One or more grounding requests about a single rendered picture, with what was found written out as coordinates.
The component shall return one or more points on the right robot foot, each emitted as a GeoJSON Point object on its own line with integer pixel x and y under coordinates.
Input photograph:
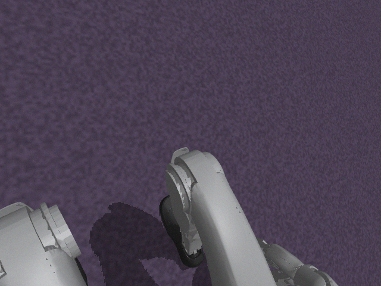
{"type": "Point", "coordinates": [173, 230]}

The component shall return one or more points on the right robot arm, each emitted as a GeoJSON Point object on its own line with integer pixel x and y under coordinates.
{"type": "Point", "coordinates": [308, 275]}

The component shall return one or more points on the right robot hand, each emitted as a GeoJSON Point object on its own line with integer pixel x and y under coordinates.
{"type": "Point", "coordinates": [279, 258]}

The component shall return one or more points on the left robot foot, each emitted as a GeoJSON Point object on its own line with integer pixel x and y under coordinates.
{"type": "Point", "coordinates": [81, 271]}

